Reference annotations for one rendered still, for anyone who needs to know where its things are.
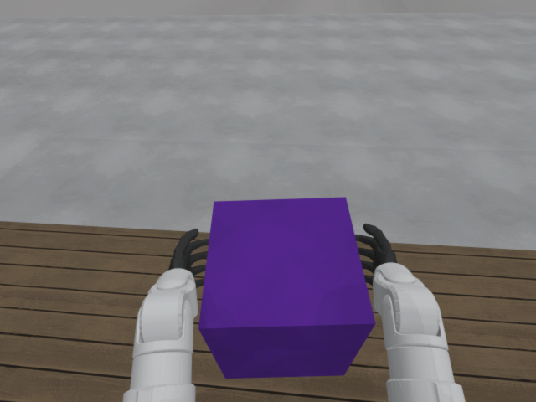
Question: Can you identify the robot right hand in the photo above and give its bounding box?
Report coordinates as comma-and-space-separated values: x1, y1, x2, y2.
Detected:
355, 224, 398, 285

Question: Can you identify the right robot forearm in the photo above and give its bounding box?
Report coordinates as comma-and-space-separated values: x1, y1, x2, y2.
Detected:
373, 262, 466, 402

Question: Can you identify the carton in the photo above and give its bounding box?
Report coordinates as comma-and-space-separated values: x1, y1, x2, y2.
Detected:
198, 197, 375, 379

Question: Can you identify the robot left hand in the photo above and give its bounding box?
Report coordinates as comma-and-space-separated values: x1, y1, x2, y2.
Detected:
168, 229, 209, 288

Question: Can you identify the left robot forearm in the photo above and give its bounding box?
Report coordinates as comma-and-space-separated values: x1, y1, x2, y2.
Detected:
122, 268, 198, 402

